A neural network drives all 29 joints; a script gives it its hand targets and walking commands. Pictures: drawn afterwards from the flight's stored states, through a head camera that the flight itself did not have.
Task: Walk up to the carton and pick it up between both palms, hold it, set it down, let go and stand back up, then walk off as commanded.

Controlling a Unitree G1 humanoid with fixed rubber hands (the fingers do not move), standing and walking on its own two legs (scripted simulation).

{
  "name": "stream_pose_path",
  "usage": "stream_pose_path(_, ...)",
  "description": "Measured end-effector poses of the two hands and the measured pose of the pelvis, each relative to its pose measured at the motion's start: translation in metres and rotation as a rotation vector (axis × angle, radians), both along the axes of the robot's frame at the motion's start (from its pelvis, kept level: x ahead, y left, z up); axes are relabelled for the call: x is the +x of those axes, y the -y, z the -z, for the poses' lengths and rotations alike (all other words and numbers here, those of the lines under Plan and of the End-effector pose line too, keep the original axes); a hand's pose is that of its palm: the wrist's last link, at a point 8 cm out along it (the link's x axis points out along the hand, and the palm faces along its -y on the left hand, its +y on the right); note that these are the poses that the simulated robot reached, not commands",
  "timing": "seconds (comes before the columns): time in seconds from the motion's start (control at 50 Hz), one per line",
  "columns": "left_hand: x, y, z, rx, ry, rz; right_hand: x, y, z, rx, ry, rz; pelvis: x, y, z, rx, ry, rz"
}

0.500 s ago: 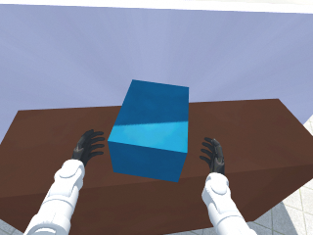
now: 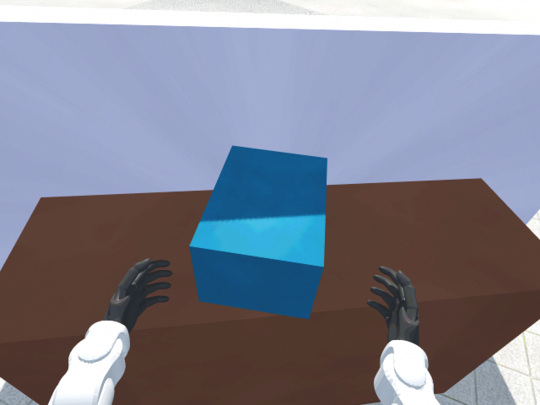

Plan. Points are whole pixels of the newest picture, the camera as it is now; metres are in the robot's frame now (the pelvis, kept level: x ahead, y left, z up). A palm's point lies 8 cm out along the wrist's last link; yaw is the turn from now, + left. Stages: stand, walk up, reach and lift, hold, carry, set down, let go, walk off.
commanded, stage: set down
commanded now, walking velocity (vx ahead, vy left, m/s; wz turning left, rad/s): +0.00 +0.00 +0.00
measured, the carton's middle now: (267, 225) +0.47 -0.01 +0.00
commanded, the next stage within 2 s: let go in 1.84 s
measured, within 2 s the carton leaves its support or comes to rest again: neither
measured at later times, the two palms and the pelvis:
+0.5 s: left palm (110, 343) +0.23 +0.22 +0.02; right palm (409, 353) +0.19 -0.19 +0.03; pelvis +0.01 -0.01 +0.00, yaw +0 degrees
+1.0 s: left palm (103, 364) +0.21 +0.23 +0.00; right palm (410, 353) +0.20 -0.19 +0.02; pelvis +0.03 -0.01 +0.00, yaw +0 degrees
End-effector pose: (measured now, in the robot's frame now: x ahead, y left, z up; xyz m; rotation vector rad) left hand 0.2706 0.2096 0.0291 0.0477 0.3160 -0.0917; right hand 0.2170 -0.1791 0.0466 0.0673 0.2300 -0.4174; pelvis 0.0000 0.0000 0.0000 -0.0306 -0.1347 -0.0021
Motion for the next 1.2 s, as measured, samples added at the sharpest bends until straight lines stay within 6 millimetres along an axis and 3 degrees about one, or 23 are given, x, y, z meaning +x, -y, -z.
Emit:
stream_pose_path(0.12,-0.021,-0.011,0.006,0.026,-0.044,-0.010,-0.017,0.000,0.005,0.015,-0.056,-0.002,0.001,0.000,0.000,0.000,0.013,0.000)
stream_pose_path(0.26,-0.035,-0.011,0.001,0.040,-0.049,-0.004,-0.029,0.002,0.006,0.036,-0.092,-0.014,0.003,0.003,0.000,0.001,0.016,0.001)
stream_pose_path(0.42,-0.039,-0.011,0.001,0.069,-0.078,-0.021,-0.027,0.007,0.013,0.057,-0.116,-0.045,0.008,0.007,-0.001,0.002,0.009,0.004)
stream_pose_path(0.8,-0.044,-0.018,0.025,0.080,-0.199,-0.056,-0.014,0.013,0.021,0.046,-0.138,-0.086,0.032,0.009,-0.004,0.005,-0.036,0.005)
stream_pose_path(1.2,-0.063,-0.022,0.034,0.105,-0.237,-0.072,-0.030,0.016,0.036,0.026,-0.177,-0.145,0.030,0.008,-0.005,0.004,-0.036,0.005)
